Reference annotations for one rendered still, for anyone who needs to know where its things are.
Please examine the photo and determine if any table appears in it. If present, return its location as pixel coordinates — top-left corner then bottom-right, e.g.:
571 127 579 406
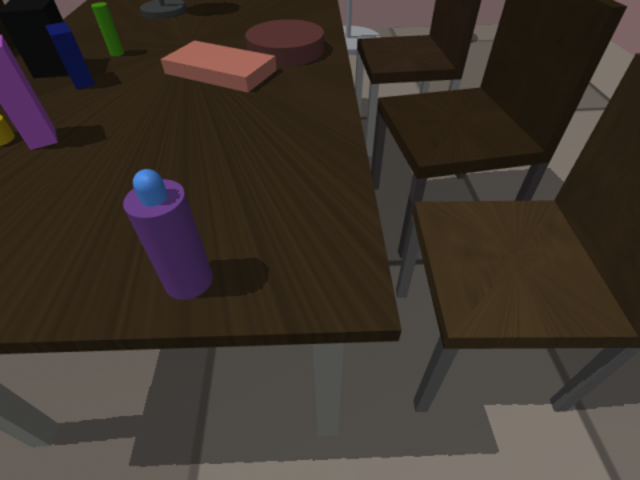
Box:
0 0 402 447

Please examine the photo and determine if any coat stand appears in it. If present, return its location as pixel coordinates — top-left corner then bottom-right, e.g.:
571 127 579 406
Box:
343 0 380 55

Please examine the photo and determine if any desk lamp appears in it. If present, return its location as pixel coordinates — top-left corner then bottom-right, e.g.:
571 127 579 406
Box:
140 0 186 19

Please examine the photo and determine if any chair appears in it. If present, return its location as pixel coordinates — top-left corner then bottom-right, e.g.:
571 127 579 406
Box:
396 53 640 412
371 0 627 258
355 0 481 157
0 0 20 58

